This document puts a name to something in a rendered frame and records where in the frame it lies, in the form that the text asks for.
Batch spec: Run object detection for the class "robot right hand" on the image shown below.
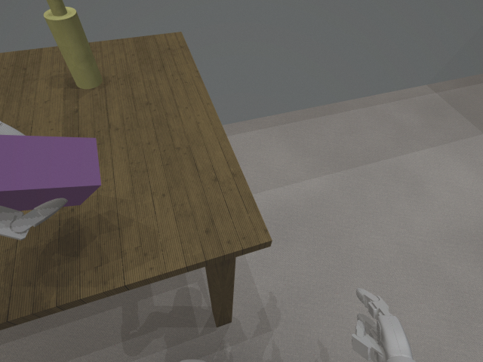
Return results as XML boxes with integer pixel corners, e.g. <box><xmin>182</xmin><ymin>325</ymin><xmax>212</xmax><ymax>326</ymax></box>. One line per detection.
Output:
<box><xmin>352</xmin><ymin>288</ymin><xmax>413</xmax><ymax>362</ymax></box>

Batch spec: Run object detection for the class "sponge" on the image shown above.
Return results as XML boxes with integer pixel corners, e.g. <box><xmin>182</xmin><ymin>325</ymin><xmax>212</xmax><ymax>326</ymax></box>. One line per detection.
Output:
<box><xmin>0</xmin><ymin>135</ymin><xmax>101</xmax><ymax>211</ymax></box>

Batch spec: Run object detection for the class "robot left hand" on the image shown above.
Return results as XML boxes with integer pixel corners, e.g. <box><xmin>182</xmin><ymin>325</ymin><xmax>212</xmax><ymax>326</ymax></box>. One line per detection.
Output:
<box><xmin>0</xmin><ymin>121</ymin><xmax>68</xmax><ymax>241</ymax></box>

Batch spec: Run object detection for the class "table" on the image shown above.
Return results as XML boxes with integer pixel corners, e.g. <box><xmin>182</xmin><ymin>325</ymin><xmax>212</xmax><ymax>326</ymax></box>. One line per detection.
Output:
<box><xmin>0</xmin><ymin>32</ymin><xmax>272</xmax><ymax>330</ymax></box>

